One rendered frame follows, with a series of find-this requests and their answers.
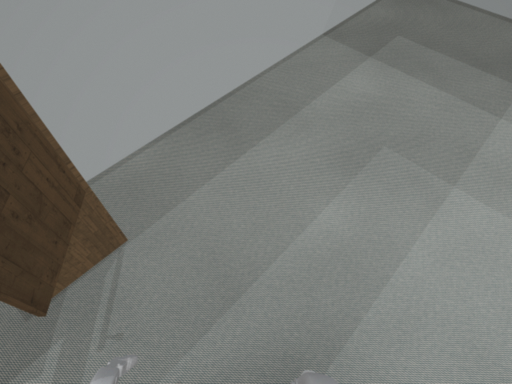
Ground left robot hand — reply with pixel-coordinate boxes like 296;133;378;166
90;354;138;384

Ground cupboard door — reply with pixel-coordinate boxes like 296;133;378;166
0;81;86;317

